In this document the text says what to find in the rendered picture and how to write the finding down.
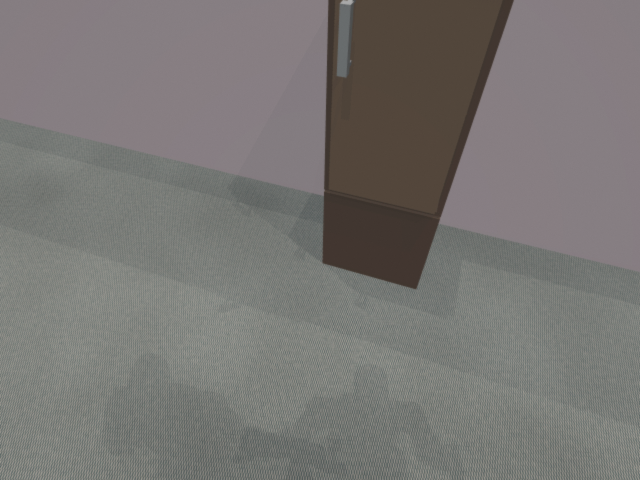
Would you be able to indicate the cupboard door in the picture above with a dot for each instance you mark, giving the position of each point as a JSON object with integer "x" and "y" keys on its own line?
{"x": 397, "y": 117}

